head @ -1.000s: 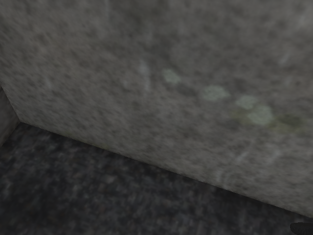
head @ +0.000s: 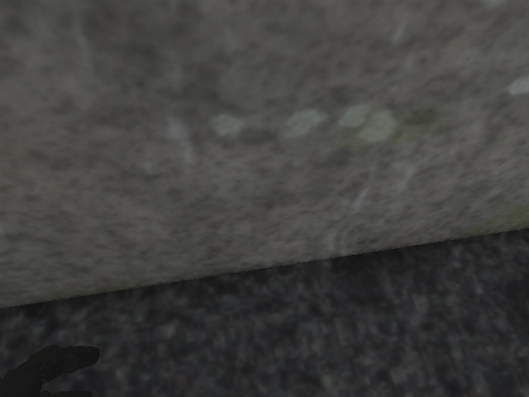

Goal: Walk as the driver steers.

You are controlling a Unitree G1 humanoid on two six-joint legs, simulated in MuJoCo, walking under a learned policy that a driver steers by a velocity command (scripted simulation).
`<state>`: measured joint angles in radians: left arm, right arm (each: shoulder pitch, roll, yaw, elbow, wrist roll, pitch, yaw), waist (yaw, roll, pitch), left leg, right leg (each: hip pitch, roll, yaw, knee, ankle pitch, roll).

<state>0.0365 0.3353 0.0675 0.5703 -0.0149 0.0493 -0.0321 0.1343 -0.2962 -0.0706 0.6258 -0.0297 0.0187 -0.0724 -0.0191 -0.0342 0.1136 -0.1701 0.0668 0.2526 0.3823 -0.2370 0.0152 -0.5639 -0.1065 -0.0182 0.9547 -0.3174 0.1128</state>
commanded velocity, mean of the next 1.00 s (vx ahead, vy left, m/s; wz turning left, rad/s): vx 0.11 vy -0.24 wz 0.00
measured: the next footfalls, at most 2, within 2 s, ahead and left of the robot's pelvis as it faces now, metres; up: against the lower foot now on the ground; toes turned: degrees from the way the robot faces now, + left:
right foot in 0.16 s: +0.05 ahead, -0.16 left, +0.00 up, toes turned -13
left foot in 0.36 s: +0.12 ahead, +0.05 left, +0.00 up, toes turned -19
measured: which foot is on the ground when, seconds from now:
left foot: down 0.00-0.16, up 0.18-0.34, down 0.36-0.62, up 0.64-1.00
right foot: up 0.00-0.14, down 0.16-0.36, up 0.38-0.62, down 0.64-1.00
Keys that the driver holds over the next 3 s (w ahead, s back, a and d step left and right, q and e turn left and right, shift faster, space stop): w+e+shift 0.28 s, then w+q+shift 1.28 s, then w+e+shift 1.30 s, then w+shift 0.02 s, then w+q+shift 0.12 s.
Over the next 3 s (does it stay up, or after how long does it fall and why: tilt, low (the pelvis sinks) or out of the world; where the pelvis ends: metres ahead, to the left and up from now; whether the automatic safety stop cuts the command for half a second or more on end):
stays up -0.07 -0.09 -0.01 its command is cut before an obstacle from the start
